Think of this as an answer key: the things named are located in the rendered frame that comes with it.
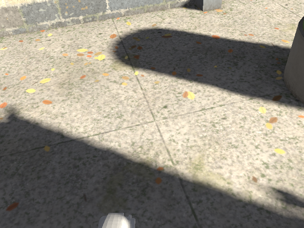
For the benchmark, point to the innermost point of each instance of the robot left thigh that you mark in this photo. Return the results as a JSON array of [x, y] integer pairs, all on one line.
[[117, 220]]

